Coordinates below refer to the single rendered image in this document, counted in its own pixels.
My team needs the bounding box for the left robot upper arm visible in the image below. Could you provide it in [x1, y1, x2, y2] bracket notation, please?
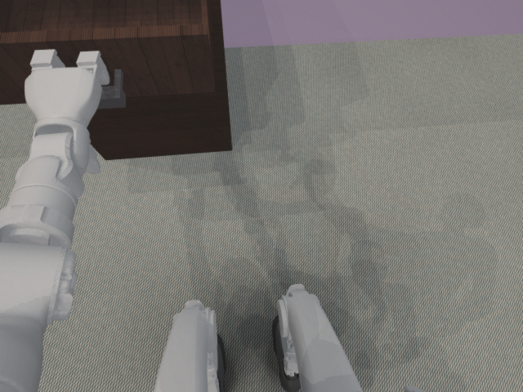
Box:
[0, 243, 78, 392]

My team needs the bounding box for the drawer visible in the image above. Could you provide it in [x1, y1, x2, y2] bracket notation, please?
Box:
[0, 0, 215, 105]

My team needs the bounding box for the left robot hand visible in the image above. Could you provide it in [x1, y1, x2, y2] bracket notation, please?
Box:
[25, 49, 110, 174]

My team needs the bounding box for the robot left forearm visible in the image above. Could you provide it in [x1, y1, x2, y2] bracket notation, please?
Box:
[0, 118, 90, 252]

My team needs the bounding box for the handle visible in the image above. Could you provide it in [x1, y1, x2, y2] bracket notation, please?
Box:
[97, 69, 126, 109]

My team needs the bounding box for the robot left shin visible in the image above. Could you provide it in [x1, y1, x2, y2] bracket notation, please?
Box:
[172, 300, 220, 392]

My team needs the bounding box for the left robot thigh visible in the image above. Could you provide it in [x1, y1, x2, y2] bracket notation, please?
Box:
[153, 306, 217, 392]

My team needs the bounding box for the cabinet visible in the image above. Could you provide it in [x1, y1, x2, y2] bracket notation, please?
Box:
[87, 0, 232, 160]

